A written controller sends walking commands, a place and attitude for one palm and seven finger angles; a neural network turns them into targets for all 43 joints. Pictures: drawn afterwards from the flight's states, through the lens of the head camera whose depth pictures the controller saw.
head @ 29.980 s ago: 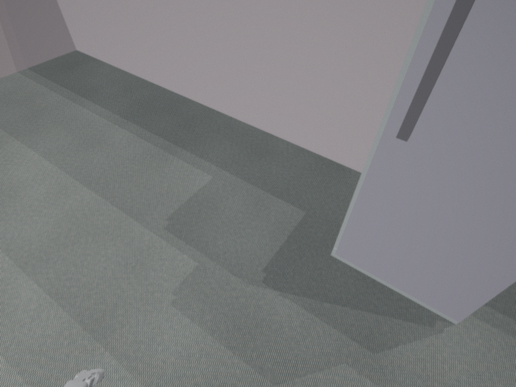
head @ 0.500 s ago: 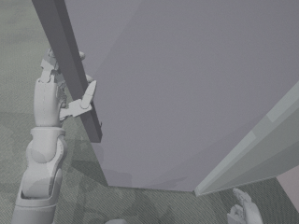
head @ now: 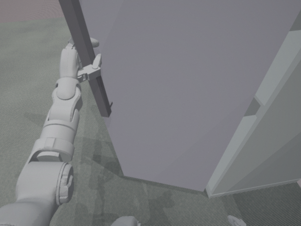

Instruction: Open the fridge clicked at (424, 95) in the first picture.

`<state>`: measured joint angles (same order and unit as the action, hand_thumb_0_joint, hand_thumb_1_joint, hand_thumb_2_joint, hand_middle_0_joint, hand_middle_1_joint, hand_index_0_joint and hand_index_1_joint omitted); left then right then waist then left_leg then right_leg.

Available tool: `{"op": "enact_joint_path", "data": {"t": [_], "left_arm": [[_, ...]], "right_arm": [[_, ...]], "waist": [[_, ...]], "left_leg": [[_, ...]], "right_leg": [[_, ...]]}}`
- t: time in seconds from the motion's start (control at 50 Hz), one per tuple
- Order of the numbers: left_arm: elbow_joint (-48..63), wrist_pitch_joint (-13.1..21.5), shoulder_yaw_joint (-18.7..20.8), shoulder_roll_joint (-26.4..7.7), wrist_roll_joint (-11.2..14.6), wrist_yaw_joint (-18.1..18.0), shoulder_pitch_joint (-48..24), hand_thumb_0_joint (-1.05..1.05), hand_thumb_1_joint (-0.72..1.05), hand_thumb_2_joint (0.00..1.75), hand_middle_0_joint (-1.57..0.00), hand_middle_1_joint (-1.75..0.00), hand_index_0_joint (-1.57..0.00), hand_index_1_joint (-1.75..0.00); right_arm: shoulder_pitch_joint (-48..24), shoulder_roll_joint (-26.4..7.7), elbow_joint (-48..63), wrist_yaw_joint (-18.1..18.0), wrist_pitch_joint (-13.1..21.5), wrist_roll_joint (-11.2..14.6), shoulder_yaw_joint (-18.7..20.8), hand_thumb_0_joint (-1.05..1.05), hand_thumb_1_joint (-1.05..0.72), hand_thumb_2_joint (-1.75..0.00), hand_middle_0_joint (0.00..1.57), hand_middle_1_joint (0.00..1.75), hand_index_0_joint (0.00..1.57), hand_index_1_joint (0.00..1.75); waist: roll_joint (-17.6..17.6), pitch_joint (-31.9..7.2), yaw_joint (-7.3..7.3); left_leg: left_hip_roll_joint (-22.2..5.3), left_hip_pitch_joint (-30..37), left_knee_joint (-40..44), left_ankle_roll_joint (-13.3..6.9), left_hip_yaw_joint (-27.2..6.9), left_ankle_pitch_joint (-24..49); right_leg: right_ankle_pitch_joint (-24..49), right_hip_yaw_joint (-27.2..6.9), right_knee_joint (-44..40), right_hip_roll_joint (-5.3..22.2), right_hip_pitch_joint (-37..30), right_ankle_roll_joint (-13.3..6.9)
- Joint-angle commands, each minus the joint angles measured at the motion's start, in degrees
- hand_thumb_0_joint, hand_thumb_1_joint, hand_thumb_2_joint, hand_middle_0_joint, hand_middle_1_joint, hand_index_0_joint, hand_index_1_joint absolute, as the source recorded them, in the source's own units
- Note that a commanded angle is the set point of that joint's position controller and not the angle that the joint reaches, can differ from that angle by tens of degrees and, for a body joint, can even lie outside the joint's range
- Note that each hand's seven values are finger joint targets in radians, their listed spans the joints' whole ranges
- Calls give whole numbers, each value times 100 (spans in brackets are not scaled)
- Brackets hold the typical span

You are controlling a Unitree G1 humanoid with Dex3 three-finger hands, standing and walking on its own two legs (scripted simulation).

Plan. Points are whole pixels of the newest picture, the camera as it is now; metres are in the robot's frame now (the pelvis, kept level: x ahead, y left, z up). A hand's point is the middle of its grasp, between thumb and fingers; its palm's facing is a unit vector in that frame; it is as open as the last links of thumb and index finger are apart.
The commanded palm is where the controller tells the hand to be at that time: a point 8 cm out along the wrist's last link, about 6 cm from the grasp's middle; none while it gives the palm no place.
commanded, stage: stop walking and hold the door back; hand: left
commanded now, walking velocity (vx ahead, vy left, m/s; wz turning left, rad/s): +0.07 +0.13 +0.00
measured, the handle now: (95, 65) +0.48 +0.19 +0.19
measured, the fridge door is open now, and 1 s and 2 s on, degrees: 69 72 70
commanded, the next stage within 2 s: loosen the grip on the handle in 0.58 s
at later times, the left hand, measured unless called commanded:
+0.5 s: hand (93, 72) +0.43 +0.17 +0.20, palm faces +0.09 -0.99 -0.12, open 6.4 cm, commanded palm +0.41 +0.24 +0.18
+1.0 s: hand (92, 75) +0.41 +0.17 +0.20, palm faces +0.14 -0.98 -0.10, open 11.2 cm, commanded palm +0.39 +0.22 +0.19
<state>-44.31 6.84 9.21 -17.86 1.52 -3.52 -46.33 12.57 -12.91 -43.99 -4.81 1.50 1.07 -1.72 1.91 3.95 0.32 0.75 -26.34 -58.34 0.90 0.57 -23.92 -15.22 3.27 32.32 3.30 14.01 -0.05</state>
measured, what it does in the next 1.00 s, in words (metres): steps on the spot: left foot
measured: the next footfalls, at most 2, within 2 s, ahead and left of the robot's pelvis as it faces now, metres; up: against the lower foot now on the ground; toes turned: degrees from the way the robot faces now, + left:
left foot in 0.20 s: +0.09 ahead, +0.16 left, +0.00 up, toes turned -2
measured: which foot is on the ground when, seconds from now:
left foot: up 0.00-0.18, down 0.20-1.00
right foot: down 0.00-1.00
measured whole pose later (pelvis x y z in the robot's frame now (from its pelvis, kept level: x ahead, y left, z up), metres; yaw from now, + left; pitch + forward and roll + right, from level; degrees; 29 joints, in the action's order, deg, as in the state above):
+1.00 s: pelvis -0.01 +0.02 -0.01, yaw -3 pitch -1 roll +1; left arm -37.8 19.1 13.0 -17.6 2.6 -2.3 -36.3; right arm 18.3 -15.5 -40.6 -1.4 9.4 1.3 0.2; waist -0.9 -0.1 -2.4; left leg -4.6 -19.1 -32.8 1.3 4.6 -12.8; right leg -14.8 0.2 35.2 2.7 19.6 1.2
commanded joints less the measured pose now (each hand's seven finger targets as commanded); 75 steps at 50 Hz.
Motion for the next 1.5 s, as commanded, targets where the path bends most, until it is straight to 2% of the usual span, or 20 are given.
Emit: {"op": "enact_joint_path", "data": {"t": [0.0,0.08,0.14,0.2,0.22,0.26,0.4,0.64,0.66,0.68,0.7,0.72,0.74,0.76,0.82,0.86,0.9,1.0,1.1,1.48], "left_arm": [[761,372,674,-1750,28,-88,-2359,0,90,90,-45,-140,-45,-140],[1048,483,870,-1843,15,-124,-2047,0,90,90,-45,-140,-45,-140],[1749,619,856,-1701,50,-92,-1678,0,90,90,-45,-140,-45,-140],[2476,704,447,-1069,116,9,-1422,0,90,90,-45,-140,-45,-140],[2219,638,399,-879,151,48,-1070,0,90,90,-45,-140,-45,-140],[2920,744,533,-1085,48,18,-979,0,90,90,-45,-140,-45,-140],[3643,701,543,-1245,38,-91,-673,0,90,90,-45,-140,-45,-140],[2783,594,330,-1165,32,-189,-1295,0,90,90,-45,-140,-45,-140],[3481,776,1901,-3741,-718,-6,-4943,0,90,90,-45,-140,-45,-140],[989,315,535,-1244,-524,223,-3187,0,78,84,-45,-140,-45,-140],[1843,324,537,-1021,-7,280,-1847,0,66,78,-45,-140,-45,-140],[2057,351,140,-84,62,393,-1105,0,54,73,-45,-140,-45,-140],[2222,533,790,-847,217,376,-1482,0,42,67,-45,-140,-45,-140],[2265,628,811,-908,314,335,-1422,0,30,61,-45,-140,-45,-140],[2173,1118,236,-382,264,220,-1601,0,-7,43,-45,-140,-45,-140],[1934,1451,522,-884,232,132,-1455,0,-31,32,-45,-140,-45,-140],[1995,1752,605,-1173,147,66,-1699,0,-55,20,-42,-137,-42,-137],[2078,1870,577,-1533,67,277,-1815,0,-55,20,-36,-128,-36,-128],[2299,1707,732,-1555,492,593,-1208,0,-55,20,-29,-120,-29,-120],[3594,922,1520,-1643,761,689,283,0,-55,20,-25,-115,-25,-115]], "right_arm": [[-323,-799,811,-109,396,7,346,0,-90,-90,20,30,20,30],[-239,-827,855,-100,469,-21,402,0,-90,-90,20,30,20,30],[-213,-921,942,-70,498,-4,497,0,-90,-90,20,30,20,30],[-352,-1026,1257,35,458,127,533,0,-90,-90,20,30,20,30],[-342,-1000,1253,74,442,148,529,0,-90,-90,20,30,20,30],[-438,-941,1292,60,436,67,471,0,-90,-90,20,30,20,30],[-395,-802,1299,0,409,27,449,0,-90,-90,20,30,20,30],[-532,-712,1136,-111,314,8,314,0,-90,-90,20,30,20,30],[-541,-693,1252,87,643,-177,703,0,-90,-90,20,30,20,30],[-72,-684,1208,166,1001,-58,472,0,-90,-90,20,30,20,30],[358,-854,1222,198,1013,196,589,0,-90,-90,20,30,20,30],[236,-747,1198,215,969,146,518,0,-90,-90,20,30,20,30],[100,-878,1113,194,936,74,505,0,-90,-90,20,30,20,30],[-39,-829,1184,204,949,26,457,0,-90,-90,20,30,20,30],[-38,-808,1239,301,1039,43,390,0,-90,-90,20,30,20,30],[-71,-916,1258,327,1066,62,411,0,-90,-90,20,30,20,30],[-144,-942,1262,310,1085,51,416,0,-90,-90,20,30,20,30],[-39,-950,1171,243,1119,77,436,0,-90,-90,20,30,20,30],[-151,-955,1170,130,1170,106,406,0,-90,-90,20,30,20,30],[-191,-798,1375,83,926,39,370,0,-90,-90,20,30,20,30]], "waist": [[-1464,-1329,76],[-1763,-1486,118],[-1049,-1693,-5],[283,-1877,49],[-57,-1829,96],[711,-1792,18],[-161,-2114,-34],[-364,-1690,21],[-1360,-1190,264],[-1148,-3131,-650],[357,-3272,-81],[554,-3144,-52],[1014,-3068,37],[1042,-2771,49],[-190,-1668,-212],[-920,-1257,-207],[-777,-1123,-198],[-212,-1727,-166],[-391,-1859,-35],[-293,-2380,216]], "left_leg": [[-238,-109,855,-3,155,174],[-39,944,2315,-16,754,665],[-155,1833,3341,-22,722,1721],[-1276,1929,3367,-501,-517,3174],[-1278,1777,3206,-521,-430,3401],[-1263,1490,3346,-532,-299,3247],[-826,1654,2845,-144,350,2292],[-796,1648,3153,-183,293,1401],[-865,1474,3084,-323,456,1748],[-340,2098,3682,-116,-29,2762],[-492,2887,3372,247,66,3558],[-481,2959,3135,332,6,3552],[-423,3001,3169,277,70,2769],[-340,2678,3192,178,149,2058],[-370,1601,3341,-33,123,801],[-351,1117,3401,-112,142,68],[-266,996,3284,-164,253,-110],[-123,1031,3103,-213,360,-47],[-42,905,3027,-250,320,168],[-4,1195,2688,-222,363,2354]], "right_leg": [[434,-1204,-1385,1446,-942,-620],[571,-777,-1265,1141,-680,-473],[801,-441,-634,791,-545,-226],[658,17,168,-49,-350,127],[646,-68,74,-191,-395,127],[636,91,248,-165,-547,138],[1941,-387,-263,211,-591,50],[605,-434,-714,97,81,130],[1542,-844,-1047,86,-52,-213],[1922,43,110,-364,-98,-280],[1224,148,49,-247,127,-240],[1080,138,-44,-249,414,-151],[940,17,-255,-230,465,-124],[843,-43,-387,-238,360,-154],[203,-17,-540,-309,500,-132],[-454,-81,-607,-331,652,-84],[-862,-199,-655,-291,740,-77],[-1054,-439,-694,-276,527,-79],[-1211,-620,-882,-242,209,-48],[2067,-261,-154,-327,-395,23]]}}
